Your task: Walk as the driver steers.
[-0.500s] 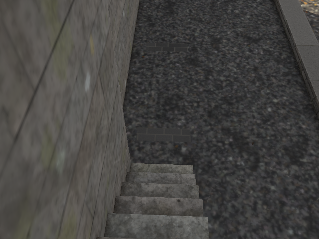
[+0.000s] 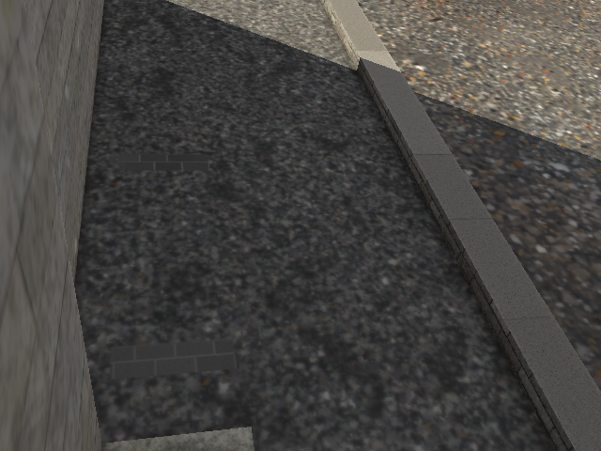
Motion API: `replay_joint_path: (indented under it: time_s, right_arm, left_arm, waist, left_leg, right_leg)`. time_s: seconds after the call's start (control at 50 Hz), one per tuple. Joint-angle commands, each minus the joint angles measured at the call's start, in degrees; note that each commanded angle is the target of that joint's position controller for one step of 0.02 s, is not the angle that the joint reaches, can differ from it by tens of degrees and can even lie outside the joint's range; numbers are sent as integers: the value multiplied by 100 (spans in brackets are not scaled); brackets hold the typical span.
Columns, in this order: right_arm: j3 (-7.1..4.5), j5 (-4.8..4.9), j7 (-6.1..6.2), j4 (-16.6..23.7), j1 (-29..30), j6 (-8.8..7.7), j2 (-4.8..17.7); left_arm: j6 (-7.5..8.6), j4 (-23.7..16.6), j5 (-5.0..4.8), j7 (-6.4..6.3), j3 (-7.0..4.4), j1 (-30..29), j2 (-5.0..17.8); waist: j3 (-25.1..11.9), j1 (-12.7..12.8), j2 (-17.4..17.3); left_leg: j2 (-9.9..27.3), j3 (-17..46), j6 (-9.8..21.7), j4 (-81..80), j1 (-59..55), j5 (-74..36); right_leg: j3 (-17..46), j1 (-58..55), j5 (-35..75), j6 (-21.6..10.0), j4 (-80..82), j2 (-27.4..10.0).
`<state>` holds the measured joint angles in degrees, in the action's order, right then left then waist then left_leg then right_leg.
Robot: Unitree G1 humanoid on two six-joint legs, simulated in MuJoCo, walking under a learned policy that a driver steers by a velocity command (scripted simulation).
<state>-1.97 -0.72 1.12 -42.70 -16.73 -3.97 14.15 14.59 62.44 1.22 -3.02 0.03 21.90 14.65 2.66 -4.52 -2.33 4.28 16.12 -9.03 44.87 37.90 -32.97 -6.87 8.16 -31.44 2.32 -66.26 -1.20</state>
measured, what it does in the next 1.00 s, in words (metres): goes down: left foot 0.65 m lower, then right foot 0.17 m lower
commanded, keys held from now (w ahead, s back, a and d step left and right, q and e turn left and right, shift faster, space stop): w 1.00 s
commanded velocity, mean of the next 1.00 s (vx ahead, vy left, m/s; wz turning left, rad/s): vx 0.42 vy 0.00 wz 0.00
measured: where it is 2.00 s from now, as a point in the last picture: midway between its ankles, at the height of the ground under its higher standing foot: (243, 348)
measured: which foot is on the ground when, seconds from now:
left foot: up 0.00-0.18, down 0.20-0.36, up 0.38-0.54, down 0.56-0.66, up 0.68-0.84, down 0.86-1.00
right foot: up 0.00-0.32, down 0.34-0.52, up 0.54-0.86, down 0.88-1.00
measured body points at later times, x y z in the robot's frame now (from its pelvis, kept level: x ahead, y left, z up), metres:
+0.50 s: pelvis +0.64 +0.17 -0.84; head +0.65 +0.24 -0.40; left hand +0.67 +0.38 -1.00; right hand +0.74 -0.12 -0.92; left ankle +0.77 +0.24 -1.50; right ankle +0.57 -0.06 -1.38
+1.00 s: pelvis +1.26 +0.13 -1.61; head +1.24 +0.08 -1.16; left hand +1.36 +0.41 -1.70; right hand +1.19 -0.02 -1.78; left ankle +1.23 +0.44 -2.03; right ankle +1.42 +0.08 -2.23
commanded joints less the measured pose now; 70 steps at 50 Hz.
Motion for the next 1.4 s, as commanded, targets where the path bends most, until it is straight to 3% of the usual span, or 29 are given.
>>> replay_joint_path:
  time_s: [0.02, 0.18, 0.24, 0.26, 0.28, 0.32, 0.36, 0.38, 0.44, 0.48, 0.52, 0.54, 0.6, 0.64, 0.72, 0.8, 0.86, 0.9, 0.92, 0.98, 1.02, 1.04, 1.06, 1.12, 1.22, 1.24, 1.28, 1.32, 1.4]
  right_arm:
    - [-500, -1403, -313, -1266, -2824, 58, 1394]
    - [-35, -348, -108, -1006, -3242, -849, 752]
    - [-164, -677, -69, -909, -2839, -377, 636]
    - [-278, 557, 479, -83, -881, -265, 1003]
    - [2, -367, 52, 238, -1076, -549, 687]
    - [-377, -697, -112, -86, -2134, -546, 1177]
    - [-478, -860, -564, 258, -761, -915, 1368]
    - [-165, -1273, -676, 971, 319, -1186, 664]
    - [42, -301, -406, 304, 1140, -611, 349]
    - [158, -892, -327, -1238, -2707, -509, -694]
    - [-162, -1089, -267, -2366, -6969, -464, -765]
    - [-314, -897, -170, -2163, -6235, -395, 688]
    - [-121, 76, -522, -298, -1133, -426, 958]
    - [-39, -368, -403, 166, 328, -470, 1110]
    - [268, -487, -150, 276, 631, -918, 672]
    - [248, -784, -267, -1686, -5512, -570, -453]
    - [182, -569, -475, -586, -1592, -415, 165]
    - [-80, -1056, -619, -526, -1150, -407, 1352]
    - [-48, -587, -418, -900, -2123, -727, 935]
    - [-42, -1204, -794, -1075, -1039, -547, 892]
    - [-221, -343, -823, -348, -1155, -259, 163]
    - [-299, 1142, -7, -1126, -1493, -139, -177]
    - [-175, 1213, 301, -605, -848, -44, -902]
    - [39, 457, 317, -127, 206, -18, -1277]
    - [-201, -716, 437, -625, -1176, 103, 336]
    - [-409, -632, 589, -1157, -3330, 1, 900]
    - [-181, 447, 511, -1777, -2789, -18, -509]
    - [344, 198, 38, -1544, -2017, -190, -1382]
    - [-190, 343, 279, -447, 1715, -23, 989]
  left_arm:
    - [80, -1591, 746, 302, 102, -1956, 618]
    - [-705, -2681, 401, 655, 42, -1392, 315]
    - [-918, -3372, 843, 1154, 372, -2931, -573]
    - [-938, -3028, -139, 537, -216, -3203, 359]
    - [-781, -2731, 153, 624, -200, -2101, 1183]
    - [-577, -2884, 560, 211, -513, -3359, 1517]
    - [-462, -2020, 705, 11, -816, 1066, 1427]
    - [-686, -1815, 85, -237, -838, 3288, 1932]
    - [-459, -1511, -962, -38, 149, 1747, 173]
    - [-699, -1959, 251, 404, 143, -937, 454]
    - [-607, -3465, 286, 517, -137, -4068, 1023]
    - [-383, -3476, -341, 657, 4, -3735, 935]
    - [-936, -2487, 177, 778, 220, -432, -44]
    - [-1069, -2475, 605, 776, 353, -193, -444]
    - [-880, -891, 368, 598, -311, 2899, 152]
    - [-877, -2642, 306, 449, -361, -2375, 1244]
    - [-1230, -1883, -75, 286, -169, 1108, 920]
    - [-1862, -3069, 98, 717, 384, -1300, -236]
    - [-1788, -2743, -97, 649, 129, -964, 676]
    - [-1345, -1799, 372, 148, -519, -256, 1720]
    - [-1109, -592, -188, 500, -807, 2117, 2845]
    - [-1560, -789, -1038, 631, -480, 2273, 943]
    - [-1602, -149, -957, 531, -454, 2635, 1149]
    - [-1496, -147, -502, 276, -369, 1383, 1149]
    - [-1557, -1342, -244, -132, -321, -2503, 993]
    - [-1517, -1838, -218, -334, -597, -3792, 1592]
    - [-1164, -1463, -630, -581, -523, -1775, 1007]
    - [-909, -2015, -370, -79, 56, -2446, -1240]
    - [-1277, -2359, -145, 216, -84, 7, -141]
  waist:
    - [1931, -1135, 321]
    - [-206, -192, -719]
    - [1033, -799, -1060]
    - [127, -423, -846]
    - [1601, -261, 197]
    - [449, -1037, -350]
    - [-655, 1966, 1173]
    - [-3241, 2999, 3343]
    - [233, 1952, 186]
    - [66, -521, -71]
    - [-1367, -3311, -697]
    - [-28, -2484, -1281]
    - [486, 261, -1247]
    - [258, 814, -1025]
    - [-557, 1836, -169]
    - [-169, -1823, 546]
    - [218, 582, 71]
    - [1794, -184, -878]
    - [2182, -662, 142]
    - [539, 630, 679]
    - [-2142, 354, 2645]
    - [-550, 1214, 2641]
    - [-456, 1371, 4216]
    - [-3, 912, 2469]
    - [926, -1146, 652]
    - [914, -2332, 887]
    - [-1403, -1575, -5422]
    - [-80, -336, -995]
    - [22, 1966, 658]
  left_leg:
    - [86, -1367, -340, 234, -3146, 150]
    - [-622, -1823, 333, -1056, -2688, 3780]
    - [2085, 5406, 2959, -1740, -1033, 11048]
    - [1748, 4703, 2049, -2331, 179, 9925]
    - [1129, 2491, 2519, -137, 1526, 9757]
    - [222, -363, 1551, 175, 3119, 10160]
    - [131, -1291, 384, 3832, 5250, 5793]
    - [-775, -1935, -836, 8152, 7080, 9613]
    - [211, -917, 33, 57, 4333, 5068]
    - [803, -918, 1271, -145, -3270, -863]
    - [-233, -2154, 85, 2867, -8788, 1397]
    - [347, -119, 339, 634, -6012, 2375]
    - [257, 1472, 1883, -2548, -509, 7602]
    - [1456, 3407, 2728, -1778, 1123, 9475]
    - [-260, -2277, 918, 336, 2155, 6105]
    - [512, -904, 626, 1232, -5061, 3764]
    - [1761, 330, 1625, 405, 1072, 6259]
    - [4570, 5037, 2209, -1520, 352, 9932]
    - [3768, 4253, 2126, 24, 685, 10783]
    - [1704, -1015, 268, 3570, 3021, 10603]
    - [518, -506, 379, 7490, 3123, 5556]
    - [-30, -697, 24, 9107, 3411, 6351]
    - [-572, -424, 379, 10127, 3909, 6529]
    - [-609, 174, 1066, 9724, 5148, 5390]
    - [-746, -2183, 582, 4361, 322, 7785]
    - [-699, -2687, 697, 2750, -4765, 8242]
    - [24, -1437, 1152, 194, -5444, 3197]
    - [327, -679, 2017, -100, -3624, 2639]
    - [609, 530, 1755, -2636, 1635, 6791]
  right_leg:
    - [-490, 4192, -1840, 739, 155, -13]
    - [-213, 3999, 2275, 160, -15, -16]
    - [1739, 8590, 3933, -406, -64, -1131]
    - [2319, 4746, 5078, -48, 495, -873]
    - [996, 5740, 5748, -242, 1894, -906]
    - [-726, 1188, 4017, -171, 2121, 129]
    - [-600, -3980, 3531, -955, 1567, 855]
    - [2932, -7412, 3227, -3128, 762, -1724]
    - [3418, -339, 2270, -1249, -1122, -458]
    - [1634, 6667, -2602, -683, -1675, -53]
    - [-72, 9677, -2779, 633, -2602, 955]
    - [363, 9280, -2310, 679, -4552, 148]
    - [626, 6604, 2107, -482, -2280, -173]
    - [1487, 5994, 3551, -663, -2196, -662]
    - [-303, 89, 4042, 187, -1452, 582]
    - [934, 7196, 3607, -55, 2846, -670]
    - [2348, 2940, 2878, 353, -1866, -565]
    - [4273, 7276, 4677, -91, -1828, -2354]
    - [3726, 7610, 5960, 100, -131, -2478]
    - [2375, 894, 3393, -765, 2374, -927]
    - [3555, -895, 567, 943, 1601, -499]
    - [2998, -524, 4741, 1778, 2369, -576]
    - [4640, -167, 3159, 2171, 4459, -663]
    - [7382, -397, 1608, 1372, 4759, -1540]
    - [3091, 4308, 8268, 3170, 3249, 124]
    - [2131, 8689, 8981, 3784, 2127, 764]
    - [1245, 6996, -1650, 1684, -5441, 706]
    - [1644, 7156, -1113, -376, -7249, 1048]
    - [1667, 2247, 1899, -337, -1799, -268]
